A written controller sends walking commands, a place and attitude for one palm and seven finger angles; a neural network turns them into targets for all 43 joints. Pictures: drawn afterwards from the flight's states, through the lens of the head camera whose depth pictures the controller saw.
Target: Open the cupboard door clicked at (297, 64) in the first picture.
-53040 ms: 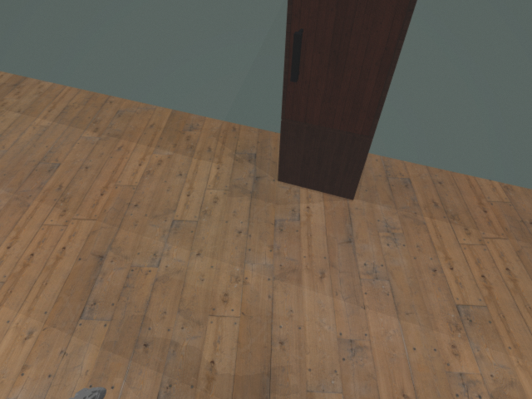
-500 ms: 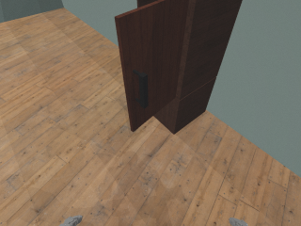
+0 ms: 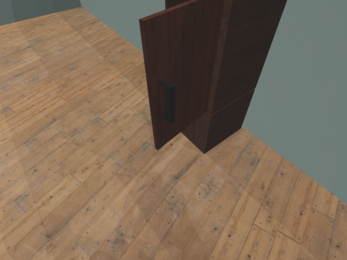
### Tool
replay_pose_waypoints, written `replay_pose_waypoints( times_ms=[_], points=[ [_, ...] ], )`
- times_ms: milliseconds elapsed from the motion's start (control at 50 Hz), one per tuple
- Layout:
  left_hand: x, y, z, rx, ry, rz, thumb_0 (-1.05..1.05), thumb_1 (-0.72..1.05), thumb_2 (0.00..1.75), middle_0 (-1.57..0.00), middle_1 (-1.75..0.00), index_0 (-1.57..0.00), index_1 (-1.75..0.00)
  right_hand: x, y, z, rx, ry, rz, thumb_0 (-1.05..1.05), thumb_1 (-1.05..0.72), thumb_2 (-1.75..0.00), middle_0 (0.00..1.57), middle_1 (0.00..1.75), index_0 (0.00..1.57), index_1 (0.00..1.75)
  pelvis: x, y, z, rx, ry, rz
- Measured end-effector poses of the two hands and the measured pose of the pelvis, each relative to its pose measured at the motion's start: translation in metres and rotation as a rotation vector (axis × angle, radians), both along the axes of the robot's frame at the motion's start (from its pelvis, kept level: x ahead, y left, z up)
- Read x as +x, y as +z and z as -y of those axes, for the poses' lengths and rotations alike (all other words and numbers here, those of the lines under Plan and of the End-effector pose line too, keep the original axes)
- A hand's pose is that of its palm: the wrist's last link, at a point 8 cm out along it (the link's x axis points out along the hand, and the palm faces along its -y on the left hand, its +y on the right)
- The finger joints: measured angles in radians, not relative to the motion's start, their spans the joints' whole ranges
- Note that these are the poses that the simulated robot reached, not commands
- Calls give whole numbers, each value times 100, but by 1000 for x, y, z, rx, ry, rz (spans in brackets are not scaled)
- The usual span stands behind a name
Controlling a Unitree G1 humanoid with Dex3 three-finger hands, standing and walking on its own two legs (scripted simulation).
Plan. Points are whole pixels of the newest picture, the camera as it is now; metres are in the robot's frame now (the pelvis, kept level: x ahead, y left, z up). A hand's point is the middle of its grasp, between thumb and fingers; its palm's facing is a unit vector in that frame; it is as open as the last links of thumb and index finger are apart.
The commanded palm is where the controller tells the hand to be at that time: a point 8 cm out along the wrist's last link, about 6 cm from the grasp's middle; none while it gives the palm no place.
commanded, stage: let the arm hang, fingers relaxed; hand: left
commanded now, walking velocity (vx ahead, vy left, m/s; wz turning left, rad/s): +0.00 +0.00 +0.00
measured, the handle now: (166, 101) +0.65 +0.06 -0.05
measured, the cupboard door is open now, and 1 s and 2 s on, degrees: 97 97 97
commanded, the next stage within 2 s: look to check the result in 0.36 s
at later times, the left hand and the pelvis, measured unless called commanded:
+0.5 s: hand out of the picture +0.02 +0.18 -0.17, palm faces +0.02 -0.98 -0.21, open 7.3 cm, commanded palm none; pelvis +0.01 +0.00 +0.00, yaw +0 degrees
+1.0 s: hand out of the picture +0.04 +0.18 -0.17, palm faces +0.01 -0.97 -0.22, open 7.3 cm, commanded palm none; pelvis +0.03 -0.01 +0.00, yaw +0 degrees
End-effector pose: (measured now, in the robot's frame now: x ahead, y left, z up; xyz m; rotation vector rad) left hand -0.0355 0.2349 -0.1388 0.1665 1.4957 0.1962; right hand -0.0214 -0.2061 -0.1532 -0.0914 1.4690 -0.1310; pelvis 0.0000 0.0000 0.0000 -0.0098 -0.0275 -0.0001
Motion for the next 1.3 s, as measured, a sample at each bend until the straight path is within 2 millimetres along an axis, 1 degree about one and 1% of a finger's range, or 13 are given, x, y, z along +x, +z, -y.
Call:
replay_pose_waypoints(
  times_ms=[60,140,180,240,340,480,600,720,960,1300],
  points=[
    [19,-2,5,-8,-12,55,0,91,90,-20,-30,-20,-30,6,-1,-1,2,1,19,1,-92,-90,20,30,20,29,1,0,0,2,-1,1],
    [42,-4,12,-26,-26,115,0,91,90,-20,-30,-20,-30,9,1,2,-8,-6,34,1,-92,-90,20,30,20,29,3,0,1,4,-2,3],
    [51,-5,16,-36,-33,134,0,91,90,-20,-30,-20,-30,11,2,4,-14,-9,40,1,-92,-90,20,30,20,29,4,0,1,5,-3,3],
    [57,-5,16,-33,-40,141,0,93,89,-20,-30,-20,-30,13,3,8,-23,-14,45,1,-92,-90,20,30,20,29,5,0,3,5,-6,4],
    [59,-4,14,-31,-42,133,0,93,89,-20,-30,-20,-30,16,5,12,-32,-14,41,1,-92,-90,20,30,20,29,8,1,4,4,-6,2],
    [54,-3,10,-22,-32,101,0,92,90,-20,-30,-20,-30,22,6,17,-41,-5,33,0,-91,-90,20,30,20,29,13,2,5,4,-5,1],
    [50,-2,9,-17,-26,79,0,91,90,-20,-30,-20,-30,34,8,22,-50,6,44,0,-91,-90,20,30,20,29,16,3,6,4,-5,1],
    [52,-1,8,-16,-26,74,0,91,90,-20,-30,-20,-30,48,9,27,-58,18,66,0,-91,-90,20,30,20,29,19,3,6,5,-5,1],
    [71,1,6,-6,-40,106,0,91,90,-20,-30,-20,-30,69,11,36,-72,33,97,0,-91,-90,20,30,20,29,26,5,9,7,-5,-3],
    [100,6,-2,18,-63,144,0,91,90,-20,-30,-20,-30,81,15,50,-98,34,99,0,-91,-90,20,30,20,29,37,6,12,10,-7,-7]
  ],
)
